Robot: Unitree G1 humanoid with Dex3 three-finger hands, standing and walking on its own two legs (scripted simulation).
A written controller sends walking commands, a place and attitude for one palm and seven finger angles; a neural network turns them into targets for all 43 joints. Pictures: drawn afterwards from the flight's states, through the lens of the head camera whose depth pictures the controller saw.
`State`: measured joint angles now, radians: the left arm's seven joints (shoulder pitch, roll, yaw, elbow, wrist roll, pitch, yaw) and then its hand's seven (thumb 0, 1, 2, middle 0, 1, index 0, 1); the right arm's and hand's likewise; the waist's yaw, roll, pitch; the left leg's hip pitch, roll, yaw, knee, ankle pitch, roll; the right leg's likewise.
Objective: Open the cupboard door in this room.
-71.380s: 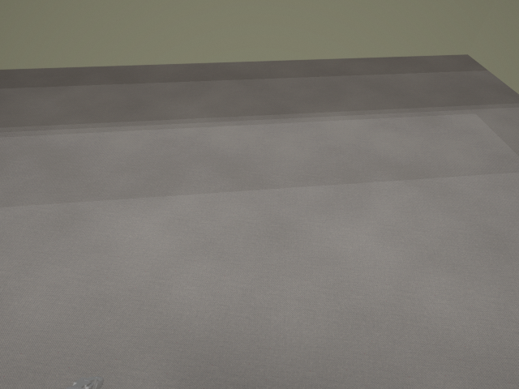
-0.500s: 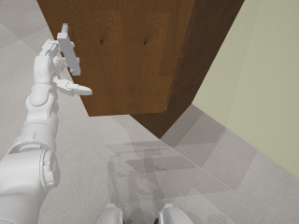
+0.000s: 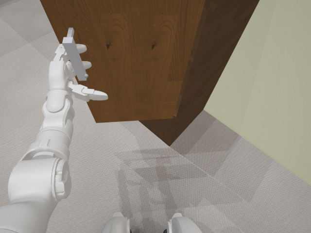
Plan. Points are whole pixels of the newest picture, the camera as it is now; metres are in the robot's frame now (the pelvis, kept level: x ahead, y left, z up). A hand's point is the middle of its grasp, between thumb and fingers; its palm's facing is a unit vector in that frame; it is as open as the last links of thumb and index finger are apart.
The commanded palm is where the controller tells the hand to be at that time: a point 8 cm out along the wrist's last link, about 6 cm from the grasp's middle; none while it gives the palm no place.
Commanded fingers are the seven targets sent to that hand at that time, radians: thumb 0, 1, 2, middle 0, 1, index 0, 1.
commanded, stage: slide the fingers in behind the handle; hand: left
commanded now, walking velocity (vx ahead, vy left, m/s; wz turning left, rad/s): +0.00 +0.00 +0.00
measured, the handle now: (77, 55) +0.56 +0.18 +0.10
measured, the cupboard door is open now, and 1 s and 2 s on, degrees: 47 49 82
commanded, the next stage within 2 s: close the thumb around the handle in 0.26 s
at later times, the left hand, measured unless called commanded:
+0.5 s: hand (86, 78) +0.49 +0.15 +0.08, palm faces +0.06 -1.00 -0.02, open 13.8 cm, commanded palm +0.47 +0.19 +0.09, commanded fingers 0.00 -0.05 0.49 -0.33 -1.25 -0.33 -1.25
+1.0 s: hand (85, 77) +0.49 +0.16 +0.08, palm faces +0.06 -1.00 -0.01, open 5.8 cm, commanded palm +0.47 +0.19 +0.09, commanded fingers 0.00 0.90 0.90 -0.40 -1.35 -0.40 -1.35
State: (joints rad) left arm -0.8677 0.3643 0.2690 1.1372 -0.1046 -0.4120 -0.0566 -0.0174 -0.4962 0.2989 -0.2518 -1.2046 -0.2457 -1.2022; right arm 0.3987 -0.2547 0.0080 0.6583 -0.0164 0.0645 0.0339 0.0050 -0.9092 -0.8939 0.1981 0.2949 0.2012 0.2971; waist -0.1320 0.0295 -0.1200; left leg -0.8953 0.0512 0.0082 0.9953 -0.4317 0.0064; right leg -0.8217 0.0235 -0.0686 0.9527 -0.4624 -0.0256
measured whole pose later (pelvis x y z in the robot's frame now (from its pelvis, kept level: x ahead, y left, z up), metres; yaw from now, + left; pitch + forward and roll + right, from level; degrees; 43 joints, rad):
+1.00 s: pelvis +0.00 +0.01 +0.00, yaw +0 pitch +19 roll -2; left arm -0.87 0.37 0.28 1.15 -0.10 -0.42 -0.07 0.00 0.73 0.82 -0.35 -1.30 -0.34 -1.32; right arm 0.40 -0.26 0.01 0.66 -0.02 0.06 0.03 0.01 -0.91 -0.89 0.20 0.29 0.20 0.30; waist -0.14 0.03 -0.12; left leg -0.90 0.05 0.01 1.00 -0.43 0.01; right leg -0.82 0.02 -0.06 0.95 -0.45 -0.02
